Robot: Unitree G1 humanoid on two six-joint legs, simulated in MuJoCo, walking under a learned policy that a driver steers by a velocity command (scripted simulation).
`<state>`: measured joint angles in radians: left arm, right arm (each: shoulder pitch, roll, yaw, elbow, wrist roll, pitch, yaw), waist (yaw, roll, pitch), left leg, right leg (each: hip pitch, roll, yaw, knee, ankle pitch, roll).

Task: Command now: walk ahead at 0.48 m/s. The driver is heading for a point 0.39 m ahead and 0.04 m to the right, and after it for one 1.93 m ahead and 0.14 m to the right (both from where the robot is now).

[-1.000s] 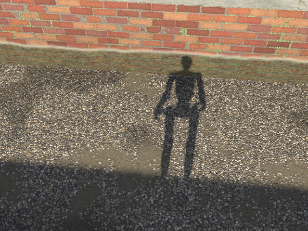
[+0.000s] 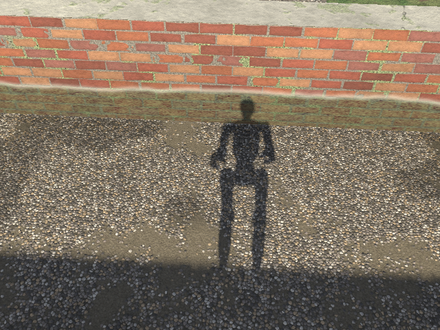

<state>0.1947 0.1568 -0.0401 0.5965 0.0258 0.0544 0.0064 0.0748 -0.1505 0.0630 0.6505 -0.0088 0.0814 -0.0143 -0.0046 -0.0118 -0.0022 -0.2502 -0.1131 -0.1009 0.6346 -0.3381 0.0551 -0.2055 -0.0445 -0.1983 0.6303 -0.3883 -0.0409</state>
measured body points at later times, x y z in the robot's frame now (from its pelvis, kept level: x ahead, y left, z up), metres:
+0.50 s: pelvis +0.00 +0.01 +0.00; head -0.01 +0.02 +0.45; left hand +0.17 +0.21 -0.09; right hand +0.21 -0.18 -0.07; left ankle +0.00 +0.09 -0.72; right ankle -0.02 -0.08 -0.72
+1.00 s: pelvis +0.00 +0.02 +0.02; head +0.00 +0.02 +0.47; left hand +0.15 +0.22 -0.09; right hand +0.18 -0.17 -0.08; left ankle +0.00 +0.09 -0.72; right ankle -0.02 -0.08 -0.72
